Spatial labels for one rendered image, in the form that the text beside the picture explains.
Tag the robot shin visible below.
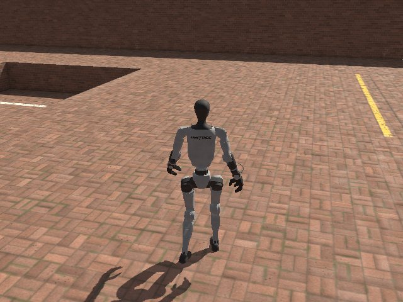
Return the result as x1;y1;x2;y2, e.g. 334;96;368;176
182;210;194;255
211;203;220;243

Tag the robot left upper arm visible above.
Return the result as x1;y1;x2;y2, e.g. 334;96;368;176
171;126;189;160

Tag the right robot hand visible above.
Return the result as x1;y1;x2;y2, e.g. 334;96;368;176
229;176;244;193

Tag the left robot forearm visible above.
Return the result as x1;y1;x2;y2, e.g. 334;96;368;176
167;150;178;169

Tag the robot right shin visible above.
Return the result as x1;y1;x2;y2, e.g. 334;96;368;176
211;203;220;243

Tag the left robot hand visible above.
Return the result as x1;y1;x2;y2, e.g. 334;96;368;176
167;165;181;176

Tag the robot left shin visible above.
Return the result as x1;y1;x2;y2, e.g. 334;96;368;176
182;210;194;255

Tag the right robot forearm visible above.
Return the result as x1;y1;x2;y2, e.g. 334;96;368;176
227;153;241;180

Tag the robot right upper arm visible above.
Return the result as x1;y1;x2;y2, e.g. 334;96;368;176
215;127;233;163

